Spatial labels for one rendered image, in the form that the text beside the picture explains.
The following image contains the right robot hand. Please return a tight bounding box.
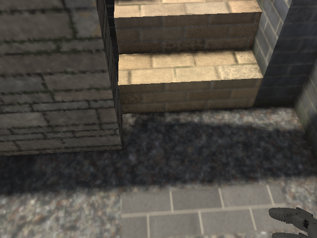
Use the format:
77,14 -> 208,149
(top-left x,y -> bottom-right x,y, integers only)
268,207 -> 317,238

